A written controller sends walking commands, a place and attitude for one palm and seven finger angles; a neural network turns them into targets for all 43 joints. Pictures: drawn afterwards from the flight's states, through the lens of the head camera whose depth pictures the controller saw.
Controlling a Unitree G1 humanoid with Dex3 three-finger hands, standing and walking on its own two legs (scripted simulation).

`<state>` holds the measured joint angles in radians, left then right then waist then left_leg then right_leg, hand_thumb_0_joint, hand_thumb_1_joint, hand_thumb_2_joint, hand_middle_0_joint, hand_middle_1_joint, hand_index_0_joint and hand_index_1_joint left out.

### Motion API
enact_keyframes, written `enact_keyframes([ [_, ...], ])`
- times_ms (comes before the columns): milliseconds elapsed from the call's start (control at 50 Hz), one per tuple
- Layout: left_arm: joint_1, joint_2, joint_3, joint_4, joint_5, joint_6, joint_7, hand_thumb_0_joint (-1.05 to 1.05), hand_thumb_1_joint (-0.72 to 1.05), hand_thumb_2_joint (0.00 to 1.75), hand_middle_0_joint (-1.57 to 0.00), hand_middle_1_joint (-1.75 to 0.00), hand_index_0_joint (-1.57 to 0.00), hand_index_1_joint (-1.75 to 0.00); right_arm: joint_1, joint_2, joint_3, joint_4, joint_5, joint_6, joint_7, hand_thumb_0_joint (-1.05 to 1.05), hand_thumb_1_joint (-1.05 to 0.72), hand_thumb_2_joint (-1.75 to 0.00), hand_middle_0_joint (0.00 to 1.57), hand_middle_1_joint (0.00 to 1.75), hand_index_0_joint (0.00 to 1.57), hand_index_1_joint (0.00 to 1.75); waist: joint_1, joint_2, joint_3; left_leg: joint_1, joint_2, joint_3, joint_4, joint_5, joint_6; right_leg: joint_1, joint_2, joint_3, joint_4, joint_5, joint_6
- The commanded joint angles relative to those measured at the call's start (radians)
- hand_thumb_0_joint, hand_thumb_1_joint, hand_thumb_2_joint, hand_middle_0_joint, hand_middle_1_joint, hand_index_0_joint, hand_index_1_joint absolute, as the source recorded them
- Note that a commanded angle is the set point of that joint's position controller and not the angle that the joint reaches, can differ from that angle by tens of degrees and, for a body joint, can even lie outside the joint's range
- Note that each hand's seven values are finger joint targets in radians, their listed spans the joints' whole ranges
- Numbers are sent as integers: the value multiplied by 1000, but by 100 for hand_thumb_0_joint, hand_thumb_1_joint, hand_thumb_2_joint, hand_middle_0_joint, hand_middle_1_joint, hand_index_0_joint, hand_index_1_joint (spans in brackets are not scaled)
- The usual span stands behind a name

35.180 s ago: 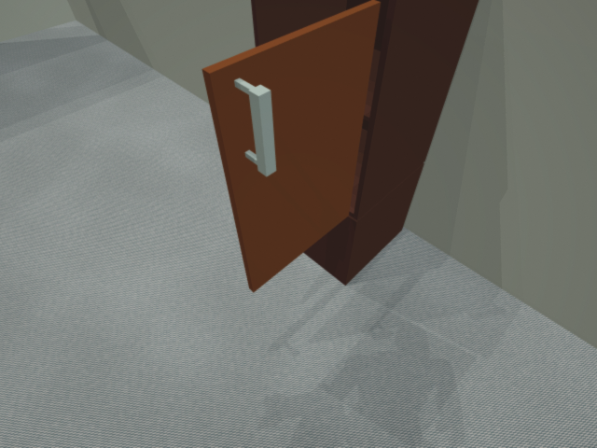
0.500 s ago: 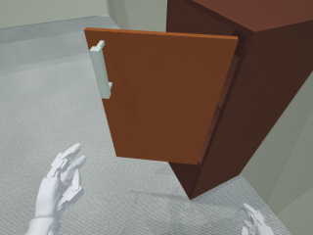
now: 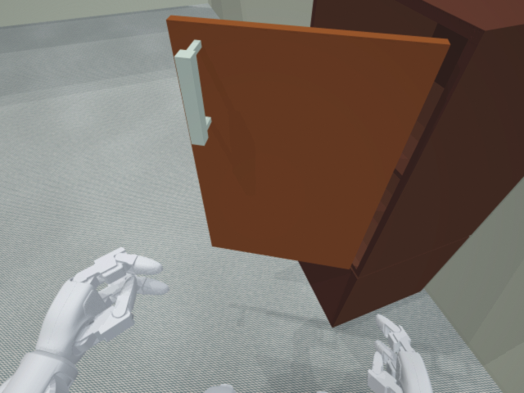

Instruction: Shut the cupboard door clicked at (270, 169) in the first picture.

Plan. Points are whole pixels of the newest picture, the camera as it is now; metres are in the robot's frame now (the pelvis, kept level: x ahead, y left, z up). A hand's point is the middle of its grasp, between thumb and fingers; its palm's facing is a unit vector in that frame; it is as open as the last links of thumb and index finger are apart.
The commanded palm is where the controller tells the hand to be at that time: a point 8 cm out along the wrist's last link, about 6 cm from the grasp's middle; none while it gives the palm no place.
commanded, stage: raise the hand and make a fist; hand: left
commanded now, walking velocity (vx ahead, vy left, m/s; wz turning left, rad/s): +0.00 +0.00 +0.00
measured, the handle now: (197, 95) +0.50 +0.15 +0.21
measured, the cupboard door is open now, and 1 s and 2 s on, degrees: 59 59 59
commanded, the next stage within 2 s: bring the fist close to the handle in 1.18 s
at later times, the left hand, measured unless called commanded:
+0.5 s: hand (106, 262) +0.23 +0.20 +0.16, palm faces -0.07 -0.99 -0.10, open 3.1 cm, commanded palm +0.20 +0.25 +0.17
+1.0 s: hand (104, 222) +0.25 +0.19 +0.20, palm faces -0.08 -0.99 -0.08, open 3.1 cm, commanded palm +0.22 +0.24 +0.21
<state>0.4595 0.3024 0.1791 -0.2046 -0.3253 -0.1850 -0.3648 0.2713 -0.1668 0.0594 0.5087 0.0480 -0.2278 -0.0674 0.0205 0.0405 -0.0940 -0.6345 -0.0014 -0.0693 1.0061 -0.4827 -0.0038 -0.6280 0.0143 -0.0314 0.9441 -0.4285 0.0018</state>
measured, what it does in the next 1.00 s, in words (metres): stands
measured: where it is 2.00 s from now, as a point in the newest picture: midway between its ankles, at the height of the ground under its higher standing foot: outside the picture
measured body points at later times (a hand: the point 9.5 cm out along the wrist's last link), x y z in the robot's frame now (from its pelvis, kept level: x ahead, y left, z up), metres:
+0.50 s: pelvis +0.02 +0.01 +0.03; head +0.00 +0.01 +0.48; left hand +0.22 +0.25 +0.17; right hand +0.22 -0.21 -0.01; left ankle +0.02 +0.12 -0.68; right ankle +0.03 -0.13 -0.68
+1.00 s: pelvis +0.02 +0.00 +0.05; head -0.01 -0.02 +0.50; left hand +0.25 +0.25 +0.21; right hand +0.22 -0.22 -0.01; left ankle +0.02 +0.12 -0.68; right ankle +0.03 -0.13 -0.68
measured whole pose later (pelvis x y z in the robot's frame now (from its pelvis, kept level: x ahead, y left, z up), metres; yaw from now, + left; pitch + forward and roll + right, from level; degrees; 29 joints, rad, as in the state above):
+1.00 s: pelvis +0.02 +0.00 +0.05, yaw +0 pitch -3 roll -1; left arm 0.19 0.34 0.27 -0.26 -0.35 0.18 -0.36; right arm 0.24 -0.26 0.07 0.58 0.08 -0.25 -0.08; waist 0.05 0.05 -0.05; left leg -0.23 -0.01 -0.05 0.61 -0.34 0.00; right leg -0.24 0.00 -0.01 0.59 -0.30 0.00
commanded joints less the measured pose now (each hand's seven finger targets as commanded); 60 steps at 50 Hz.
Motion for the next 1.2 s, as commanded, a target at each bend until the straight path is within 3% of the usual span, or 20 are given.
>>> enact_keyframes([
  [0,-6,120,117,-209,-45,-64,33,0,90,90,-88,-104,-88,-104,-117,-170,-77,-182,3,-84,-11,0,-90,-90,20,30,20,30,20,-39,-103,50,-11,11,-228,192,26,156,9,-5,-185,98,-19],
  [120,-49,100,57,-266,-17,-69,43,0,90,90,-99,-116,-99,-116,-91,-187,-74,-168,12,-127,-9,0,-90,-90,20,30,20,30,-1,-4,-95,124,-6,5,-290,174,28,163,5,-27,-210,92,-18],
  [200,-101,156,108,-287,-6,-47,68,0,90,90,-106,-124,-106,-124,-94,-192,-74,-151,14,-139,-17,0,-90,-90,20,30,20,30,8,-7,-75,160,-2,-2,-327,174,27,190,7,-34,-236,104,-20],
  [300,-144,155,106,-305,0,-1,82,0,90,90,-115,-134,-115,-134,-97,-192,-62,-137,18,-147,-17,0,-90,-90,20,30,20,30,10,55,-58,222,2,4,-369,218,24,234,7,-40,-272,156,-23],
  [380,-201,141,86,-292,-2,65,71,0,90,90,-123,-142,-123,-142,-100,-193,-51,-137,22,-145,-19,0,-90,-90,20,30,20,30,7,46,-27,254,1,10,-405,225,26,257,7,-44,-313,173,-17],
  [540,-337,182,137,-273,-26,165,34,0,90,90,-130,-150,-130,-150,-120,-191,-32,-118,20,-125,-22,0,-90,-90,20,30,20,30,15,-4,-44,340,-3,22,-443,323,36,355,3,-35,-382,288,-14],
  [600,-388,223,169,-278,-26,192,25,0,90,90,-130,-150,-130,-150,-137,-193,-28,-111,19,-120,-24,0,-90,-90,20,30,20,30,27,17,-55,367,-7,30,-449,357,39,389,-1,-24,-401,328,-16],
  [640,-420,198,150,-268,-33,213,14,0,90,90,-130,-150,-130,-150,-147,-189,-23,-107,24,-116,-22,0,-90,-90,20,30,20,30,22,16,-46,376,-7,33,-462,356,38,394,-3,-28,-410,329,-14],
  [700,-463,236,180,-268,-37,244,11,0,90,90,-130,-150,-130,-150,-161,-191,-22,-100,24,-112,-26,0,-90,-90,20,30,20,30,31,5,-50,392,-9,34,-470,364,40,419,-8,-18,-432,336,-13],
  [760,-501,226,177,-261,-41,280,6,0,90,90,-130,-150,-130,-150,-175,-188,-19,-101,28,-105,-26,0,-90,-90,20,30,20,30,32,13,-54,414,-11,34,-490,364,41,422,-9,-25,-438,335,-11],
  [800,-438,234,206,-207,-47,299,6,0,90,90,-130,-150,-130,-150,-178,-193,-22,-97,28,-101,-24,0,-90,-90,20,30,20,30,42,-42,-44,403,-10,37,-483,381,39,437,-13,-14,-448,359,-10],
  [840,-429,199,182,-206,-50,313,-1,0,90,90,-130,-150,-130,-150,-182,-190,-23,-104,31,-91,-19,0,-90,-90,20,30,20,30,37,-39,-38,398,-14,46,-487,370,41,428,-15,-14,-449,351,-5],
  [880,-439,197,179,-232,-48,315,4,0,90,90,-130,-150,-130,-150,-187,-190,-23,-109,31,-87,-16,0,-90,-90,20,30,20,30,36,-17,-36,405,-15,48,-490,364,39,423,-15,-19,-447,341,-7],
  [900,-441,232,203,-249,-45,309,10,0,90,90,-130,-150,-130,-150,-192,-194,-27,-109,29,-86,-17,0,-90,-90,20,30,20,30,41,-35,-37,403,-12,48,-481,368,40,432,-19,1,-458,345,-7],
  [980,-469,211,186,-288,-38,280,26,0,90,90,-130,-150,-130,-150,-187,-187,-26,-113,25,-90,-19,0,-90,-90,20,30,20,30,34,-4,-50,420,-16,51,-493,350,40,423,-13,-16,-451,311,-6],
  [1000,-461,245,208,-288,-33,272,35,0,90,90,-130,-150,-130,-150,-186,-192,-30,-104,25,-90,-22,0,-90,-90,20,30,20,30,36,-26,-37,414,-11,53,-485,350,41,421,-14,-1,-464,306,-7],
  [1040,-470,213,181,-295,-28,263,40,0,90,90,-130,-150,-130,-150,-182,-185,-28,-105,24,-93,-22,0,-90,-90,20,30,20,30,33,25,-35,424,-14,54,-496,346,40,417,-13,-12,-457,302,-9],
  [1100,-470,240,196,-265,-22,266,44,0,90,90,-130,-150,-130,-150,-179,-195,-29,-93,24,-92,-26,0,-90,-90,20,30,20,30,31,-13,-2,407,-10,51,-499,309,40,404,-12,-2,-478,250,-7],
  [1120,-473,206,166,-270,-21,268,39,0,90,90,-130,-150,-130,-150,-183,-191,-27,-96,24,-91,-25,0,-90,-90,20,30,20,30,28,-4,-11,412,-13,52,-502,303,42,404,-13,-6,-475,237,-7],
  [1180,-479,199,157,-267,-24,276,31,0,90,90,-130,-150,-130,-150,-185,-192,-27,-96,27,-94,-28,0,-90,-90,20,30,20,30,26,11,-10,421,-13,49,-508,292,40,396,-9,-14,-473,227,-7],
])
